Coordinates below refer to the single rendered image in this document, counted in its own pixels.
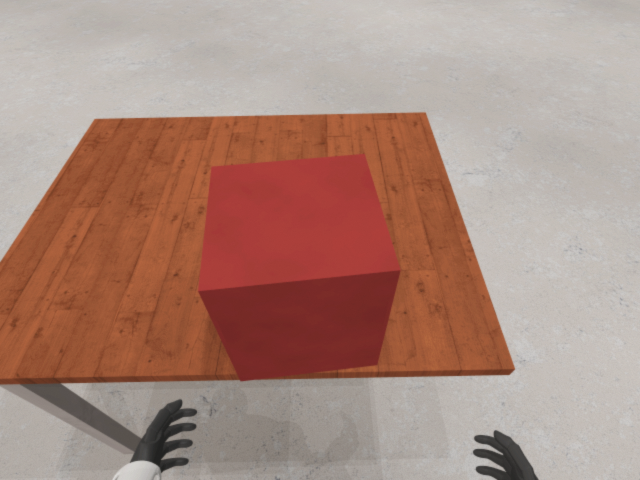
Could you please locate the table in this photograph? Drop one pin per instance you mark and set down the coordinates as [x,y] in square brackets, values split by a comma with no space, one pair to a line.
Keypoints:
[101,284]

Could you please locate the carton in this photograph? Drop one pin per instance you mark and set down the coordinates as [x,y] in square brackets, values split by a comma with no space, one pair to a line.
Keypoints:
[298,270]

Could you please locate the robot left hand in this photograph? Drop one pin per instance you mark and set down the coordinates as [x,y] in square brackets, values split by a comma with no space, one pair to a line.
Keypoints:
[153,447]

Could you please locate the robot right hand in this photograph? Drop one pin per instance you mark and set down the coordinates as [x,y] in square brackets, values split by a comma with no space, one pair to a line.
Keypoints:
[513,460]

